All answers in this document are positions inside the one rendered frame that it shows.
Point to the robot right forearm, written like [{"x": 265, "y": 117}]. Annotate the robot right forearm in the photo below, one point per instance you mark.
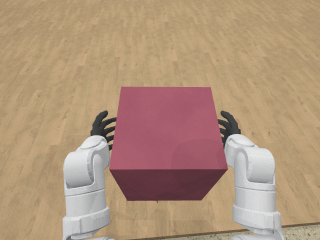
[{"x": 255, "y": 186}]

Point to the robot left forearm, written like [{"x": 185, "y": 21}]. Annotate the robot left forearm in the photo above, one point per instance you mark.
[{"x": 84, "y": 183}]

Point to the carton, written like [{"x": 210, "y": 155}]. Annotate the carton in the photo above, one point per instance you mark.
[{"x": 167, "y": 144}]

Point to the robot right hand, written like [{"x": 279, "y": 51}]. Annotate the robot right hand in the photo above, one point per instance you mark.
[{"x": 231, "y": 126}]

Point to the robot left hand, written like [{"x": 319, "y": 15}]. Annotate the robot left hand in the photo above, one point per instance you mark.
[{"x": 99, "y": 125}]

